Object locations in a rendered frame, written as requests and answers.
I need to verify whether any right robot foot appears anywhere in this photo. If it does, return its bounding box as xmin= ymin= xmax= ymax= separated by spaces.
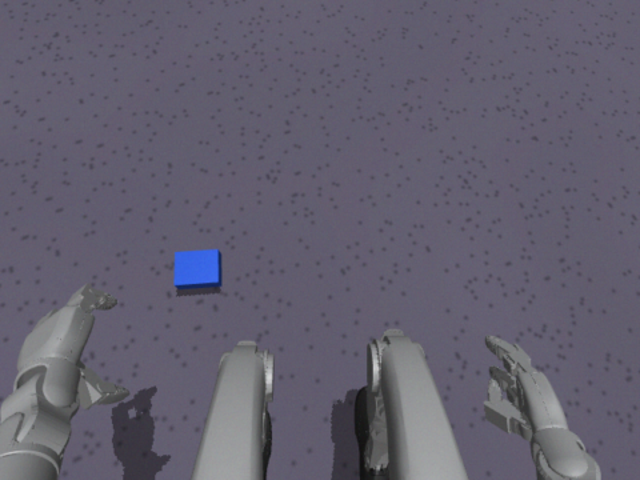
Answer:
xmin=354 ymin=386 xmax=389 ymax=480

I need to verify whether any left robot arm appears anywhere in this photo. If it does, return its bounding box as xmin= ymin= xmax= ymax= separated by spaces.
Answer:
xmin=0 ymin=358 xmax=81 ymax=480

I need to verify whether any right robot hand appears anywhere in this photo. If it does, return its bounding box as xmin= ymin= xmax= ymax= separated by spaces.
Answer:
xmin=484 ymin=335 xmax=569 ymax=443

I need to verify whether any small box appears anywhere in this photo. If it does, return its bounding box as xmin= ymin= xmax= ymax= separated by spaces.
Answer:
xmin=174 ymin=249 xmax=222 ymax=290

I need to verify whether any right robot arm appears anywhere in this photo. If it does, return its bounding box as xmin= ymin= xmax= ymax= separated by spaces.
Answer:
xmin=531 ymin=428 xmax=601 ymax=480

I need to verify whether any left robot hand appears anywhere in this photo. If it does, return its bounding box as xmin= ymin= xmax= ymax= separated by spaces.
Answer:
xmin=17 ymin=283 xmax=130 ymax=410

